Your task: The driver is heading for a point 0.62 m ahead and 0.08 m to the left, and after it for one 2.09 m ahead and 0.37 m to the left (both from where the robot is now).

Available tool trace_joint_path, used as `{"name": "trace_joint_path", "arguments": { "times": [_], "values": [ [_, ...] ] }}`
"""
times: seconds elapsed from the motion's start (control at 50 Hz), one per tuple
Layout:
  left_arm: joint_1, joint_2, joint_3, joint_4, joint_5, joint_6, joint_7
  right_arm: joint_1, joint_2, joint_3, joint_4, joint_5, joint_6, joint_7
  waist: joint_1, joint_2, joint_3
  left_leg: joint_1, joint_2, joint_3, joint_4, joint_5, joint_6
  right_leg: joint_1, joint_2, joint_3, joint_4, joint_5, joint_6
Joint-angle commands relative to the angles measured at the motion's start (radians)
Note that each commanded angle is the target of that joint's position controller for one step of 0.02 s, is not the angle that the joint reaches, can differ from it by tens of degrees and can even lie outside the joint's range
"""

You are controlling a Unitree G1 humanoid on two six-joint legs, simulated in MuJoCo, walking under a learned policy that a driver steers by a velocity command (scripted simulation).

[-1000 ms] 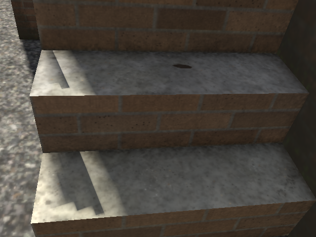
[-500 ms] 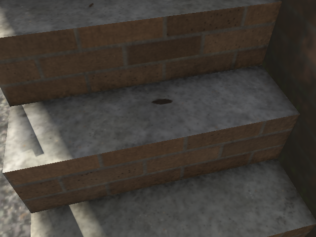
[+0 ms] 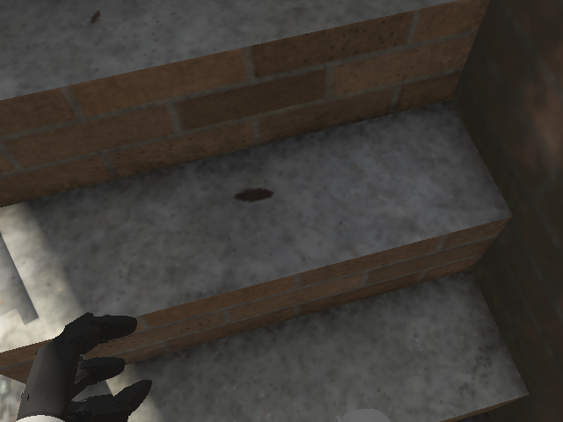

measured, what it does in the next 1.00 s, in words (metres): climbs, turning left: right foot, then left foot 0.22 m higher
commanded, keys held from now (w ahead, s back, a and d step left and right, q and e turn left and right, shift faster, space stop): w+q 0.56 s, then w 0.32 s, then w+q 0.12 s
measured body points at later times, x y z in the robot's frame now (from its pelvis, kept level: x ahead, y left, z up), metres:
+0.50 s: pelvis +0.20 -0.03 +0.21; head +0.21 -0.08 +0.66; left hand +0.17 +0.22 +0.11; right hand +0.46 -0.15 +0.11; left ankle +0.24 +0.04 -0.44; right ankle +0.16 -0.15 -0.26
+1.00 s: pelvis +0.41 -0.08 +0.40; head +0.46 -0.11 +0.85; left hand +0.43 +0.16 +0.28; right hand +0.48 -0.30 +0.23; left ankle +0.28 +0.03 -0.13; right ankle +0.46 -0.18 -0.24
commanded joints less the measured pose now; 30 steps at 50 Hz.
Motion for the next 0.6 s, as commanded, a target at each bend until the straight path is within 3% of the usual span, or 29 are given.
{"name": "trace_joint_path", "arguments": {
  "times": [0.02, 0.04, 0.06, 0.08, 0.1, 0.12, 0.14, 0.16, 0.18, 0.2, 0.22, 0.24, 0.26, 0.28, 0.3, 0.32, 0.34, 0.36, 0.38, 0.4, 0.42, 0.44, 0.46, 0.48, 0.5, 0.52, 0.54, 0.56, 0.6],
  "values": [
    [0.534, 0.225, 0.059, -0.040, -0.061, 0.045, 0.049, -0.467, -0.274, -0.086, -0.159, -0.041, -0.078, 0.030, 0.478, -0.141, -0.258, -0.216, 0.123, -0.084, -0.237, 1.448, -0.023, 0.650, 0.099, -0.272, -0.652, 0.118, 0.000],
    [0.914, 0.196, 0.094, 0.096, -0.069, 0.094, 0.079, -0.514, -0.196, -0.074, -0.131, 0.025, -0.099, 0.043, 0.608, -0.130, -0.342, -0.528, 0.022, 0.003, 0.171, 1.265, -0.057, 1.168, 0.037, -0.314, -0.792, 0.604, -0.059],
    [1.094, 0.127, 0.098, 0.222, -0.088, 0.097, 0.101, -0.659, -0.058, -0.035, -0.133, 0.006, -0.093, 0.075, 0.680, -0.258, -0.346, -0.650, -0.144, 0.118, 0.819, 0.400, -0.108, 1.210, -0.087, -0.123, -1.094, 0.987, -0.141],
    [0.803, 0.094, 0.069, 0.158, -0.022, 0.084, 0.109, -0.522, 0.101, 0.008, -0.199, 0.004, -0.092, 0.107, 0.380, -0.243, -0.294, -0.814, -0.183, -0.241, 1.257, 0.419, -0.112, 1.083, -0.058, 0.235, -0.899, 0.732, -0.116],
    [0.860, 0.048, 0.059, 0.173, -0.013, 0.055, 0.089, -0.666, 0.108, 0.036, -0.243, -0.020, -0.118, 0.122, 0.476, -0.146, -0.136, -0.882, -0.142, -0.237, 1.418, 0.388, -0.104, 1.010, -0.070, 0.136, -1.020, 0.874, -0.105],
    [0.754, -0.058, 0.012, 0.217, -0.022, 0.025, 0.066, -0.587, 0.153, 0.062, -0.232, -0.022, -0.133, 0.120, 0.310, 0.010, 0.006, -1.019, -0.124, -0.147, 1.510, 0.352, -0.063, 0.931, -0.096, 0.095, -1.142, 1.184, -0.135],
    [0.540, -0.132, -0.040, 0.191, -0.023, -0.018, 0.043, -0.327, 0.128, 0.069, -0.216, -0.010, -0.126, 0.116, 0.056, 0.067, 0.088, -1.097, -0.116, -0.159, 1.402, 0.309, -0.068, 0.889, -0.153, 0.130, -1.166, 1.657, -0.096],
    [0.499, -0.075, -0.009, 0.169, -0.026, -0.046, 0.040, -0.181, 0.073, 0.053, -0.163, -0.027, -0.075, 0.133, 0.014, 0.073, 0.028, -1.054, -0.087, -0.132, 1.389, 0.240, -0.061, 0.826, -0.237, 0.170, -1.222, 1.639, -0.078],
    [0.417, -0.030, 0.006, 0.162, -0.042, -0.054, 0.037, -0.187, 0.060, 0.051, -0.182, -0.017, -0.032, 0.126, -0.036, -0.017, 0.028, -0.988, -0.039, -0.130, 1.441, 0.174, -0.065, 0.646, -0.301, 0.200, -1.323, 1.307, -0.095],
    [0.400, -0.004, 0.013, 0.186, -0.048, -0.066, 0.031, -0.298, 0.061, 0.053, -0.212, -0.015, -0.008, 0.108, -0.004, -0.080, 0.045, -1.034, -0.022, -0.094, 1.621, 0.186, -0.059, 0.568, -0.318, 0.217, -1.428, 1.101, -0.121],
    [0.400, 0.009, 0.006, 0.211, -0.058, -0.081, 0.015, -0.417, 0.075, 0.056, -0.246, -0.007, 0.027, 0.090, -0.015, -0.041, 0.153, -1.096, 0.019, -0.087, 1.589, 0.213, -0.039, 0.478, -0.267, 0.146, -1.460, 1.039, -0.084],
    [0.377, 0.042, 0.008, 0.220, -0.060, -0.064, 0.027, -0.487, 0.087, 0.062, -0.303, -0.002, 0.050, 0.093, -0.030, 0.002, 0.182, -1.042, 0.073, -0.039, 1.303, 0.235, -0.021, 0.422, -0.195, -0.013, -1.520, 0.999, -0.018],
    [0.436, 0.008, -0.002, 0.260, -0.071, -0.053, 0.046, -0.573, 0.110, 0.080, -0.306, 0.023, 0.054, 0.098, 0.036, 0.090, 0.201, -0.945, 0.088, 0.079, 1.118, 0.293, -0.001, 0.356, -0.145, -0.090, -1.597, 1.151, 0.012],
    [0.507, 0.027, 0.010, 0.284, -0.071, -0.045, 0.079, -0.597, 0.115, 0.098, -0.328, 0.059, 0.055, 0.123, 0.051, 0.109, 0.119, -0.667, 0.126, 0.231, 0.906, 0.281, 0.036, 0.355, -0.187, -0.117, -1.760, 1.456, -0.024],
    [0.494, 0.054, 0.010, 0.278, -0.090, -0.044, 0.078, -0.605, 0.114, 0.112, -0.333, 0.081, 0.068, 0.107, 0.053, 0.136, -0.033, -0.323, 0.124, 0.308, 0.685, 0.320, 0.072, 0.359, -0.167, -0.210, -1.781, 1.805, -0.036],
    [0.529, 0.113, 0.026, 0.282, -0.126, -0.063, 0.076, -0.518, 0.100, 0.108, -0.295, 0.068, 0.077, 0.091, 0.049, 0.121, -0.150, -0.167, 0.082, 0.353, 0.578, 0.279, 0.067, 0.482, -0.220, -0.204, -1.683, 2.359, -0.050],
    [0.581, 0.180, 0.045, 0.289, -0.145, -0.079, 0.084, -0.385, 0.076, 0.088, -0.251, 0.075, 0.103, 0.081, 0.002, 0.031, -0.282, -0.132, 0.072, 0.345, 0.534, 0.226, 0.086, 0.673, -0.299, -0.180, -1.521, 2.712, -0.044],
    [0.555, 0.221, 0.066, 0.269, -0.153, -0.080, 0.078, -0.257, 0.016, 0.062, -0.207, 0.079, 0.126, 0.079, -0.060, -0.027, -0.414, -0.076, 0.056, 0.290, 0.414, 0.172, 0.101, 0.816, -0.322, -0.156, -1.310, 2.830, -0.049],
    [0.523, 0.231, 0.082, 0.244, -0.171, -0.075, 0.057, -0.176, -0.077, 0.030, -0.187, 0.062, 0.130, 0.095, -0.092, -0.026, -0.506, 0.030, 0.008, 0.287, 0.237, 0.189, 0.103, 0.874, -0.316, -0.131, -1.111, 2.837, -0.076],
    [0.475, 0.240, 0.095, 0.201, -0.170, -0.069, 0.035, -0.109, -0.144, 0.001, -0.150, 0.028, 0.119, 0.120, -0.137, 0.034, -0.513, 0.194, 0.002, 0.162, -0.083, 0.242, 0.142, 0.774, -0.237, -0.134, -0.768, 2.405, -0.061],
    [0.313, 0.181, 0.096, 0.123, -0.090, -0.047, -0.003, -0.120, -0.160, -0.021, -0.090, 0.032, 0.117, 0.121, -0.132, 0.218, -0.414, 0.356, 0.142, -0.208, -0.346, 0.382, 0.289, 0.303, 0.019, -0.160, -0.302, 0.817, -0.010],
    [0.245, 0.083, 0.081, 0.040, -0.048, -0.028, -0.027, -0.107, -0.179, -0.044, -0.095, -0.011, 0.102, 0.099, -0.154, 0.284, -0.405, 0.291, 0.450, -0.820, -0.513, 0.435, 0.492, -0.069, 0.141, -0.031, 0.545, 0.504, 0.017],
    [0.126, -0.011, 0.057, -0.040, -0.019, -0.014, -0.016, -0.131, -0.155, -0.043, -0.066, 0.005, 0.084, 0.096, -0.098, 0.066, -0.354, 0.134, 0.426, -0.864, -0.546, 0.292, 0.399, -0.120, 0.087, 0.108, 0.709, 0.551, -0.045],
    [0.136, -0.150, 0.008, -0.097, -0.041, 0.010, 0.006, -0.172, -0.135, -0.035, 0.018, -0.011, 0.066, 0.089, 0.033, 0.109, -0.169, -0.002, 0.397, -0.673, -0.550, 0.098, 0.276, -0.243, 0.065, 0.118, 0.703, 0.532, -0.070],
    [0.183, -0.198, -0.017, -0.074, -0.039, 0.014, 0.022, -0.143, -0.100, -0.022, 0.100, -0.007, 0.043, 0.084, 0.090, 0.058, -0.059, -0.093, 0.368, -0.543, -0.577, 0.052, 0.184, -0.315, 0.057, 0.098, 0.688, 0.475, -0.090],
    [0.272, -0.213, -0.028, -0.021, -0.033, 0.028, 0.036, -0.108, -0.035, -0.008, 0.129, -0.012, 0.014, 0.089, 0.131, -0.054, -0.045, -0.152, 0.352, -0.479, -0.572, 0.116, 0.111, -0.291, 0.062, 0.111, 0.703, 0.558, -0.111],
    [0.340, -0.199, -0.030, 0.010, -0.053, 0.050, 0.045, -0.144, -0.022, 0.004, 0.158, -0.003, 0.001, 0.098, 0.196, -0.043, 0.020, -0.251, 0.308, -0.336, -0.593, 0.196, 0.068, -0.256, 0.035, 0.046, 0.593, 0.585, -0.090],
    [0.288, -0.201, -0.039, -0.007, -0.075, 0.052, 0.052, -0.171, -0.036, 0.002, 0.155, -0.011, -0.011, 0.110, 0.208, 0.006, 0.054, -0.341, 0.283, -0.236, -0.640, 0.260, 0.064, -0.232, 0.031, 0.001, 0.502, 0.592, -0.080],
    [0.174, -0.232, -0.047, -0.033, -0.107, 0.061, 0.071, -0.071, -0.079, -0.008, 0.216, -0.012, -0.053, 0.118, 0.151, 0.080, 0.066, -0.302, 0.322, -0.255, -0.710, 0.377, 0.136, -0.359, 0.039, -0.069, 0.745, 0.565, -0.069]
  ]
}}
Next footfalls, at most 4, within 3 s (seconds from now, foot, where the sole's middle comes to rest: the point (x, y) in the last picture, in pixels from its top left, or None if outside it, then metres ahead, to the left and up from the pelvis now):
0.12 right None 0.07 -0.10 -0.69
0.40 left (264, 414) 0.28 0.05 -0.47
0.86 right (401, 230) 0.49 -0.17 -0.26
1.42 left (136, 240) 0.51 0.21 -0.26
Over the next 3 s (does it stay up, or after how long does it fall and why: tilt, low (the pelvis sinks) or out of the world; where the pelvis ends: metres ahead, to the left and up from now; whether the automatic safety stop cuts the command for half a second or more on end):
stays up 0.25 0.01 0.27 its command is cut before an obstacle from the start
